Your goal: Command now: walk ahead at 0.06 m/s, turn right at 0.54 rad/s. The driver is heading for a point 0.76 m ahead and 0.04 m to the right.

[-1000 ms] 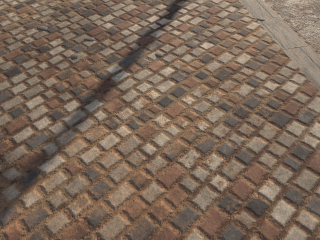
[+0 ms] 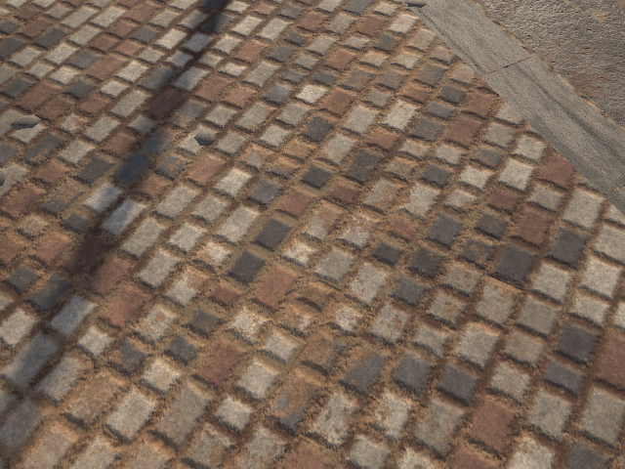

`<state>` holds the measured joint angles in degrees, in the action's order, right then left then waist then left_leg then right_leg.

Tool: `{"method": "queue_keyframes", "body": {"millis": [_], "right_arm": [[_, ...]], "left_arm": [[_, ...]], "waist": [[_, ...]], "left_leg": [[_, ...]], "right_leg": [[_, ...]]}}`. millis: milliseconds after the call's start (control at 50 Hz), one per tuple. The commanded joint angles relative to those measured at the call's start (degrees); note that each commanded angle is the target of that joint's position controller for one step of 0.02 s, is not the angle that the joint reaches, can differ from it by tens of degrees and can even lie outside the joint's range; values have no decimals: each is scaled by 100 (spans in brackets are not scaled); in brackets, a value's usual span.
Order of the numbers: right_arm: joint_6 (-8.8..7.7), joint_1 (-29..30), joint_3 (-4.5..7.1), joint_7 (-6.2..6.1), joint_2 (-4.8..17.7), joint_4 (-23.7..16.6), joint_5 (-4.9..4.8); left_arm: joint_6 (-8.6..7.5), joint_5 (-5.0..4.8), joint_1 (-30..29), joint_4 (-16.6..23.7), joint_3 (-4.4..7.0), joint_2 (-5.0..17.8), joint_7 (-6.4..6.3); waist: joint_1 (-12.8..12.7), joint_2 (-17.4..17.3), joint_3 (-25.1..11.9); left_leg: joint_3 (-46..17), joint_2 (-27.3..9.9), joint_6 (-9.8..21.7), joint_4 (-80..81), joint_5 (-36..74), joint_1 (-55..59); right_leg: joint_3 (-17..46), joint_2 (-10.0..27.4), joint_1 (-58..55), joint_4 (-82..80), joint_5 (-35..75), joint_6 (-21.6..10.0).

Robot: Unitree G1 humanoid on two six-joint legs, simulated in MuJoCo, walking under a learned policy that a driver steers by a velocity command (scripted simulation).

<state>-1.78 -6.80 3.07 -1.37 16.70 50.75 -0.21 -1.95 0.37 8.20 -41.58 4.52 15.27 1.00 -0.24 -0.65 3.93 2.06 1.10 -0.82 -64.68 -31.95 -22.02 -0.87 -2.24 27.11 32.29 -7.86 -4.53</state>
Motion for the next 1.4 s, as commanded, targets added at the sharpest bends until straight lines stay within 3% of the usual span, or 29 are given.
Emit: {"method": "queue_keyframes", "body": {"millis": [20, 80, 200, 340, 360, 380, 400, 420, 440, 500, 620, 700, 740, 800, 820, 840, 860, 880, 900, 940, 1060, 1160, 1260, 1300, 1320, 1340, 1360, 1380, 1400], "right_arm": [[-5, -87, 139, -31, 608, -387, 6], [112, -201, 146, -89, 482, -415, 40], [142, 53, 125, -143, 419, -502, 12], [-53, -382, 176, 27, 518, -464, -39], [-66, -594, 193, 65, 517, -396, -23], [-65, -817, 242, 61, 737, -378, 87], [-33, -938, 330, 44, 1196, -379, 213], [-102, -781, 367, 72, 1287, -488, 315], [-169, -459, 311, 33, 1025, -605, 218], [-235, -606, 206, -22, 686, -500, -41], [-274, -1353, 209, 0, 803, -320, -47], [-256, -1546, 252, 81, 1033, -282, -110], [-225, -1597, 259, 124, 1049, -257, -158], [-195, -1465, 194, 151, 899, -267, -154], [-238, -1293, 82, 172, 581, -357, -86], [-379, -1399, -71, 170, 119, -668, -16], [-501, -1185, 17, 152, 475, -708, -123], [-528, -1058, 122, 185, 816, -735, -249], [-503, -929, 111, 210, 766, -699, -259], [-399, -820, 124, 239, 609, -673, -127], [-221, -537, 56, 267, 239, -842, -112], [-258, 479, -53, 435, 69, -1280, -89], [-226, 540, 83, 578, 376, -1644, -114], [-180, -790, 346, 516, 843, -1408, -135], [-115, -1677, 517, 398, 1287, -1259, -126], [-152, -1603, 579, 375, 1808, -1299, -142], [-174, -1881, 452, 353, 1296, -1379, -119], [-207, -1643, 384, 343, 1065, -1337, -70], [-226, -1240, 348, 332, 969, -1402, -92]], "left_arm": [[18, -116, 193, 478, 207, 809, -117], [95, 8, 112, 573, 236, 903, -185], [199, -55, 173, 715, 303, 1071, -329], [335, -76, 96, 841, 231, 937, -363], [358, -97, 150, 817, 186, 842, -372], [363, -57, 297, 802, 94, 570, -371], [302, -98, 212, 960, 41, 346, -349], [166, -92, -53, 1111, 130, 728, -326], [106, -98, 82, 976, 208, 972, -292], [32, 2, 417, 622, 160, 714, -199], [-203, -119, -522, 894, -24, 283, -116], [-265, -207, -682, 954, -35, 334, -35], [-291, -238, -648, 973, -27, 399, -3], [-284, -234, 350, 666, 123, 658, -55], [-269, -192, 1212, 507, 232, 935, -120], [-206, -81, 1899, 413, 396, 1654, -141], [-232, -53, 2099, 314, 332, 1389, -92], [-271, -50, 1735, 336, 190, 1020, -60], [-290, -45, 1392, 403, 102, 751, -42], [-323, -33, 892, 406, 20, 529, -7], [-484, 18, 808, 148, 96, 662, -54], [-455, -69, 1125, -110, 140, 859, -147], [-204, -107, 1203, -215, 221, 1152, -240], [-95, -103, 1122, -161, 215, 1239, -310], [-131, -39, 1205, -39, 138, 1117, -346], [-301, 101, 1956, 217, -173, 174, -192], [-539, -98, 1278, 255, -95, 724, -97], [-637, -300, 683, 467, -33, 946, -56], [-692, -230, 525, 527, -77, 871, -87]], "waist": [[-25, 58, -1277], [175, 513, -1108], [10, 764, -1186], [118, 1007, -1316], [223, 905, -1288], [235, 277, -1242], [139, -1108, -911], [257, -1447, -426], [70, -1094, -222], [72, -743, -218], [565, -812, -100], [652, -902, -21], [584, -880, 7], [-59, -645, -429], [-517, -213, -1018], [-614, 1449, -1726], [-725, 1477, -1688], [-542, 1126, -1022], [-417, 879, -712], [-146, 678, -217], [20, 407, -38], [-328, 281, 217], [-91, 558, -203], [666, 607, -1018], [1034, 81, -1593], [258, -1427, -2294], [777, -756, -2841], [805, -509, -1902], [525, 59, -1318]], "left_leg": [[-718, -310, -32, -583, 385, -1551], [-577, -158, -122, 425, 801, -841], [-724, 0, -328, 1663, 1311, -567], [-550, 38, -60, 3402, 1645, 466], [-446, -42, 75, 3995, 1932, 1050], [-1188, -848, 368, 4476, 1417, 1708], [-2775, -1852, 1056, 5097, 3, 1861], [-3993, -2337, 1635, 5593, -912, 1275], [-3589, -2161, 1494, 5540, -883, 1241], [-2495, -1583, 1060, 5549, 25, 1627], [-1507, -1313, 1074, 5680, 1409, 1735], [-1367, -1426, 1144, 5550, 1540, 1455], [-1470, -1561, 1164, 5419, 1563, 1423], [-1166, -1335, 881, 4504, 2561, 926], [-691, -952, 602, 3115, 2718, 309], [57, -230, 158, 962, 1417, -1642], [-501, -197, 145, -172, 70, -2458], [-680, -541, 290, -600, 408, -2796], [-631, -730, 350, -562, 908, -2699], [-655, -952, 300, -101, 1550, -2381], [-792, -693, 71, 1117, 2991, -2125], [-275, -543, 254, 2673, 3911, -1666], [289, -38, 700, 2961, 2662, -1225], [426, 395, 1041, 3207, 2582, 713], [-685, -238, 1363, 3277, 2664, 2539], [-4049, -1807, 2547, 3686, 1648, 4603], [-5035, -1957, 2544, 4501, 1051, 4829], [-4139, -1790, 2201, 4667, 1399, 4210], [-3490, -1556, 2005, 4705, 1956, 3249]], "right_leg": [[2295, 1665, -2114, -1271, 1720, -1184], [1955, 1214, -1301, -1475, 1369, -1027], [2260, 1066, -1185, -1511, -2, -869], [2659, 920, -1254, -1201, -495, -575], [2495, 697, -887, -1089, -1301, -374], [2052, 250, -113, -310, -2303, -38], [807, -692, 1105, 1051, -2682, 216], [1146, -392, 1613, 1921, -2374, 288], [1316, -226, 1683, 2354, -1854, 280], [890, 6, 1720, 2734, -897, 494], [96, 380, 1188, 1185, -151, 618], [-102, 299, 299, 172, -367, 533], [-125, 279, -70, -193, -420, 396], [-177, 133, -1937, -819, -193, 83], [570, 764, -3208, -877, -305, -172], [2746, 2193, -4892, -1130, -838, -948], [3942, 2537, -4622, -1699, -1476, -1348], [3344, 2408, -4146, -1766, -1665, -1181], [2673, 2103, -3645, -1891, -1523, -1021], [1763, 1741, -2774, -2258, -581, -820], [163, 1475, -2197, -2560, 1311, -653], [-476, 1544, -2363, -2636, 1385, -460], [-818, 1765, -3471, -1335, 4449, -189], [-1021, 1558, -3004, 627, 5306, 34], [-1013, 1333, -1608, 2354, 3644, 244], [-417, 93, 1009, 4512, -2341, 605], [762, 41, 1586, 5028, -2557, 496], [768, 321, 1999, 4872, -2034, 386], [712, 576, 1838, 4324, -1538, 340]]}}
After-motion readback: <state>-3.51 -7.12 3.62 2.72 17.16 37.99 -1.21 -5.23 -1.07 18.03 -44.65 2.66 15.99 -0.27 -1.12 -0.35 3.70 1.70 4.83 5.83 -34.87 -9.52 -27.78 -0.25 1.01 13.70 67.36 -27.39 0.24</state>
